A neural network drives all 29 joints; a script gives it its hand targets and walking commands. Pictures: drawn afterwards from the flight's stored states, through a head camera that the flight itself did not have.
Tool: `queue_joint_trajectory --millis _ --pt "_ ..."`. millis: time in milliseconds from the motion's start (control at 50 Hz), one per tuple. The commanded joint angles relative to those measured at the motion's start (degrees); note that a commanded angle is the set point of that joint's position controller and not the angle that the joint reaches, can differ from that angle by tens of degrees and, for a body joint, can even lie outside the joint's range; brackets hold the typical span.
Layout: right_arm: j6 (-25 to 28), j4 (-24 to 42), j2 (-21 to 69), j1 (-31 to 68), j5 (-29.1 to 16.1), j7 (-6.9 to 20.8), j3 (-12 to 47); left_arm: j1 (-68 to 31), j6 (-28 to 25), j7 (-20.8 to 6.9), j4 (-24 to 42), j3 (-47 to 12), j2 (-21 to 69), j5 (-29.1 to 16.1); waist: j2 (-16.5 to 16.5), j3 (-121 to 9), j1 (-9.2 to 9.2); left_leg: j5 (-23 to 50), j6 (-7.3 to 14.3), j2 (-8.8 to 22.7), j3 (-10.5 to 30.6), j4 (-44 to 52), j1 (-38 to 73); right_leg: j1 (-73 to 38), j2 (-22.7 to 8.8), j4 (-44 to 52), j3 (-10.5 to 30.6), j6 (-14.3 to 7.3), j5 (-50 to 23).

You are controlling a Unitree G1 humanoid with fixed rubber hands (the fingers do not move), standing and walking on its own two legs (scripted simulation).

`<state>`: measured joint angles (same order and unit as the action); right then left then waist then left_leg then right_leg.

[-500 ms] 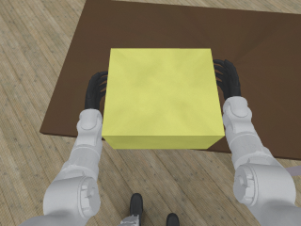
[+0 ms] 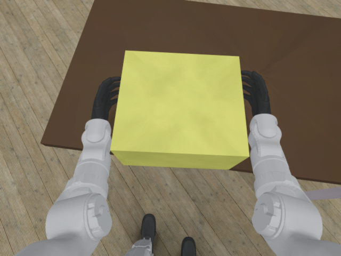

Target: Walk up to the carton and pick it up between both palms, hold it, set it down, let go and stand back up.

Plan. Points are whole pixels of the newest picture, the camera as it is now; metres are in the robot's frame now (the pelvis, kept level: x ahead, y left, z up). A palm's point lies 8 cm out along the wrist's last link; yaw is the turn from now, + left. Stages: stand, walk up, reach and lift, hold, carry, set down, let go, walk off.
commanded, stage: reach and lift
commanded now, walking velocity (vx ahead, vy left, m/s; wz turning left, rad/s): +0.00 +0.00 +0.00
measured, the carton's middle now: (179, 112) +0.44 +0.02 -0.03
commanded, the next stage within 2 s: none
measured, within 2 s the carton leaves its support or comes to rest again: leaves its support in 1.12 s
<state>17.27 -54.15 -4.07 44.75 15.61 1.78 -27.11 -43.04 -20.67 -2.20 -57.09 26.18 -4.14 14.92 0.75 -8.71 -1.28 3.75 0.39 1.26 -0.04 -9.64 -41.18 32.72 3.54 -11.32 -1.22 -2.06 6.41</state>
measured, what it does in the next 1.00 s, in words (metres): stands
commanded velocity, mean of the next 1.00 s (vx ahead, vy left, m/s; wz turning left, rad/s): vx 0.00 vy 0.00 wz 0.00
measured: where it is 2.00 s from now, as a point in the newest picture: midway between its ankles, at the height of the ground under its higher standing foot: outside the picture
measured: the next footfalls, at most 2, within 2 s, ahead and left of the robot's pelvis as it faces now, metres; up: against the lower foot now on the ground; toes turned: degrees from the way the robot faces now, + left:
none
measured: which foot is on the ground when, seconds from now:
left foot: down 0.00-1.00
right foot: down 0.00-1.00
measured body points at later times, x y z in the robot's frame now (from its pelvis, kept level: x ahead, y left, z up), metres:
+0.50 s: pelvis +0.00 +0.01 +0.00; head +0.15 +0.03 +0.42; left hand +0.43 +0.20 -0.01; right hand +0.45 -0.17 +0.01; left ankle +0.05 +0.11 -0.74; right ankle -0.05 -0.10 -0.74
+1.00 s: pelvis -0.01 +0.01 +0.00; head +0.13 +0.04 +0.42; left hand +0.42 +0.20 -0.02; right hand +0.44 -0.17 +0.01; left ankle +0.05 +0.11 -0.74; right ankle -0.05 -0.10 -0.74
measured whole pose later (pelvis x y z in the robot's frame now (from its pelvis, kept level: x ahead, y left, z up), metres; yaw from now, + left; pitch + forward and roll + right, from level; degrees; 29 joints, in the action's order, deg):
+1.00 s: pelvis -0.01 +0.01 +0.00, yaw -1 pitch +31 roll -3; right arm 21.5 -56.7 -4.9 42.4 18.9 -0.3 -26.9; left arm -43.1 -24.2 -0.2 -62.7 22.4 -4.5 10.7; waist 0.6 -14.9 -0.3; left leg 4.6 1.3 1.0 0.3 -10.8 -46.4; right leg 37.5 3.2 -11.4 -1.8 -1.1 5.0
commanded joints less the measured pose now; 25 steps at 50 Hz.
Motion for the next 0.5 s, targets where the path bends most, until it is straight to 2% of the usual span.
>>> queue_joint_trajectory --millis 0,20,60,100,120,160,220,240,280,300,340,380,420,480 --pt "3.3 1.9 30.8 17.8 2.7 5.6 16.5 -21.3 -2.6 -3.2 4.1 -12.2 23.2 1.8 -0.4 -41.3 -1.01 22.3 0.0 -1.2 0.4 -8.2 34.7 -14.5 -1.6 -4.8 -0.9 6.1 -37.1" --pt "3.6 1.8 31.3 16.8 3.2 5.5 16.9 -21.2 -2.9 -3.2 4.4 -12.6 24.0 1.5 -0.1 -40.5 -0.93 23.3 0.3 -1.2 0.4 -7.5 32.9 -15.5 -1.9 -5.2 -0.5 6.1 -39.5" --pt "4.2 2.0 31.6 16.2 3.5 5.1 17.2 -21.2 -3.5 -3.4 3.9 -13.3 24.8 1.1 1.2 -41.2 -0.81 23.5 0.1 -1.1 0.5 -7.6 34.0 -15.8 -1.5 -5.3 -1.1 6.4 -39.6" --pt "5.0 1.6 31.6 15.5 4.1 4.7 17.6 -20.5 -4.2 -3.3 2.2 -12.6 25.6 1.4 0.4 -39.9 -0.80 22.7 0.1 -1.5 0.6 -8.1 32.9 -16.7 -1.8 -6.2 -0.7 6.2 -41.9" --pt "5.0 1.4 32.4 16.0 3.6 4.7 17.6 -21.5 -4.5 -3.4 1.9 -13.3 25.6 1.3 0.9 -39.7 0.06 22.3 -0.1 -1.2 0.7 -8.0 32.2 -16.6 -1.8 -6.3 -1.1 5.9 -41.4" --pt "4.5 0.6 32.0 15.2 3.1 4.4 18.6 -20.4 -4.6 -3.4 2.9 -13.4 25.2 1.4 -1.0 -40.0 -0.41 22.2 -0.1 -1.2 0.9 -7.8 33.6 -15.5 -1.7 -5.7 -0.6 5.6 -39.8" --pt "4.3 1.5 32.0 14.9 2.6 4.9 18.9 -20.8 -4.6 -3.3 3.2 -14.7 25.6 0.6 -1.2 -39.2 0.31 22.4 -1.0 -1.1 0.3 -8.1 33.7 -13.0 -1.4 -5.1 -1.1 5.3 -37.9" --pt "4.3 0.9 31.6 14.9 3.0 5.0 19.0 -20.6 -4.9 -3.3 2.9 -14.4 25.5 0.7 -1.4 -39.0 -0.45 22.0 -0.9 -1.2 0.2 -7.7 33.2 -14.1 -1.5 -4.9 -1.1 5.2 -37.7" --pt "4.4 0.8 32.0 15.6 2.6 5.2 19.3 -21.7 -5.2 -3.6 1.4 -14.7 25.9 0.4 -0.9 -38.1 0.13 20.9 -0.9 -1.1 0.5 -7.5 32.1 -14.6 -1.9 -5.3 -1.0 5.2 -38.3" --pt "4.5 0.8 32.1 16.1 2.9 5.4 20.3 -21.8 -5.2 -3.4 1.9 -15.3 27.2 0.1 -0.5 -39.4 -0.64 20.4 -0.7 -1.2 0.4 -7.5 32.9 -13.7 -1.6 -5.2 -1.0 5.3 -37.1" --pt "4.4 1.6 31.6 16.2 4.2 5.6 18.4 -22.2 -4.5 -3.1 1.4 -15.5 26.2 0.8 -0.8 -40.4 -0.25 18.9 -1.0 -0.7 1.0 -7.5 34.8 -11.9 -1.5 -4.6 -1.6 5.2 -33.1" --pt "4.8 1.7 30.8 16.4 4.3 5.3 17.3 -23.1 -4.8 -2.6 1.9 -15.4 25.9 0.3 -1.5 -40.8 -0.51 20.7 -1.2 -0.7 0.6 -8.2 35.5 -10.6 -1.6 -3.8 -1.3 4.9 -34.2" --pt "4.5 1.1 31.5 16.2 3.1 5.6 18.9 -23.1 -4.9 -2.2 1.7 -15.1 25.7 0.8 -1.9 -41.8 -0.58 21.0 -1.7 -0.9 0.6 -8.6 36.7 -10.0 -1.5 -4.0 -1.5 4.7 -33.4" --pt "4.1 1.4 31.4 15.8 3.7 5.6 19.1 -22.1 -4.6 -2.2 1.8 -15.2 26.4 0.6 -1.9 -41.5 -0.45 19.9 -1.5 -0.7 0.7 -8.0 37.1 -9.5 -1.1 -3.4 -1.6 4.6 -32.4"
